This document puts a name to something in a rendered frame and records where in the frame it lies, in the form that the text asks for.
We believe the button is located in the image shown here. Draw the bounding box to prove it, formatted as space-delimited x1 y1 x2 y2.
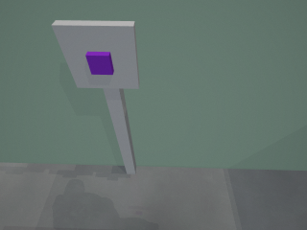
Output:
85 52 114 75

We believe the panel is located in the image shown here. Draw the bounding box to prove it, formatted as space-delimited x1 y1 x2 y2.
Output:
51 20 140 174

